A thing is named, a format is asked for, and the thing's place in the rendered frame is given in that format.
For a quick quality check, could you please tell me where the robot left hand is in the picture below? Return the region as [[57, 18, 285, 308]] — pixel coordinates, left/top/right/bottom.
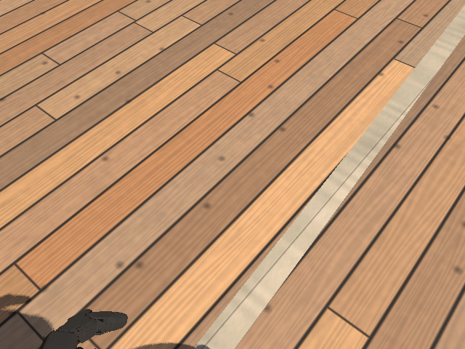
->
[[39, 309, 128, 349]]

